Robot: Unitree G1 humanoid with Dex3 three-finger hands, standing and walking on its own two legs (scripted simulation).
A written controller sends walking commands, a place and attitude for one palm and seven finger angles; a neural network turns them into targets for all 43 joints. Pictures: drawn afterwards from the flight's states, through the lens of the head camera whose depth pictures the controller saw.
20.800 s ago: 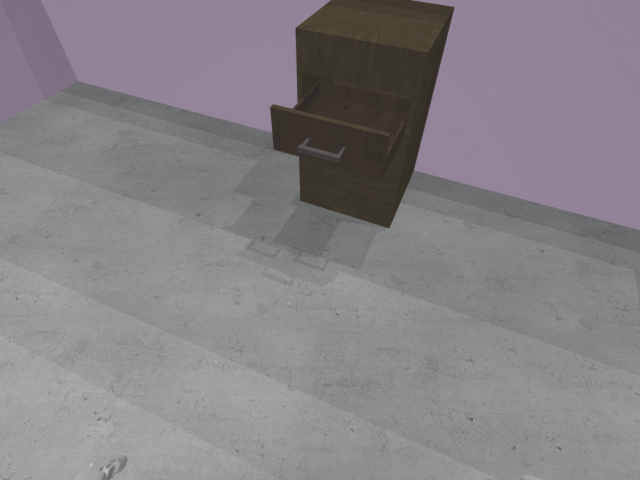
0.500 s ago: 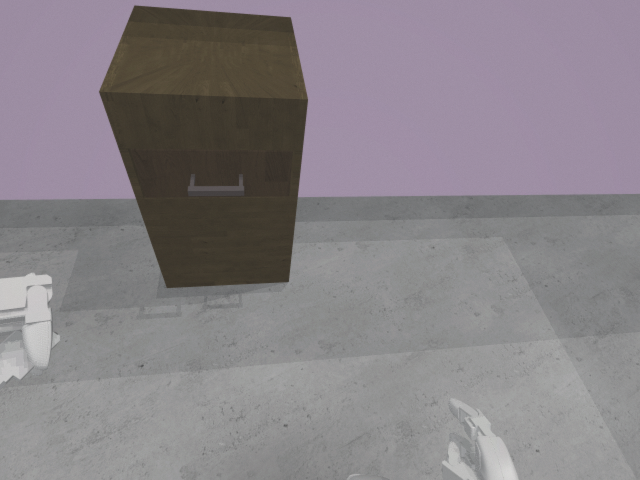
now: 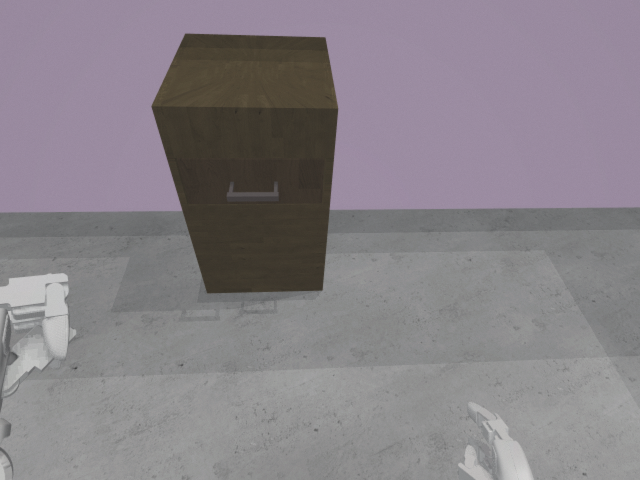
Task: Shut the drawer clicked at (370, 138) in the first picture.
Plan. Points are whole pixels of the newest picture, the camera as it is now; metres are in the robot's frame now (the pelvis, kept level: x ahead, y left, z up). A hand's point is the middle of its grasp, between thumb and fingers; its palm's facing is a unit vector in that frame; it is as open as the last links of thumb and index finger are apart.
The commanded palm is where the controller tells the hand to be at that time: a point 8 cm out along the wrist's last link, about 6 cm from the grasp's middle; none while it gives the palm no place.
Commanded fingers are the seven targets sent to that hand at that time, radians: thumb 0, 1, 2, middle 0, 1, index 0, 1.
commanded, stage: let the arm hang, fingers relaxed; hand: left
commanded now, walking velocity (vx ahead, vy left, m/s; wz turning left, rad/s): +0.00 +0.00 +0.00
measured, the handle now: (253, 191) +0.86 +0.20 -0.23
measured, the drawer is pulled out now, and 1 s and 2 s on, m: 0.00 0.00 0.00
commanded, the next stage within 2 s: look to check the result in 1.08 s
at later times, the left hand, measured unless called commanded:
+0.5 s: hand out of the picture -0.07 +0.22 -0.16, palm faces +0.05 -0.97 -0.25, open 4.7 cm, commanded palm none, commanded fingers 0.00 0.90 0.90 -0.32 -0.43 -0.32 -0.43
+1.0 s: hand out of the picture -0.02 +0.18 -0.16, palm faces +0.03 -0.98 -0.18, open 7.3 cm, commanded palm none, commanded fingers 0.00 0.90 0.90 -0.20 -0.30 -0.20 -0.30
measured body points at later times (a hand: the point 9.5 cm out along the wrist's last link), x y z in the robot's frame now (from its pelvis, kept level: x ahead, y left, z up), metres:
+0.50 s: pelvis -0.02 +0.02 +0.01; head +0.01 +0.03 +0.46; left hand -0.07 +0.27 -0.14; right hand -0.01 -0.21 -0.14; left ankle +0.03 +0.14 -0.73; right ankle -0.02 -0.10 -0.73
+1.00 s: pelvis -0.02 +0.02 +0.01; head -0.01 +0.01 +0.46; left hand -0.02 +0.23 -0.15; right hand -0.05 -0.18 -0.15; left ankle +0.03 +0.14 -0.73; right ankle -0.02 -0.10 -0.73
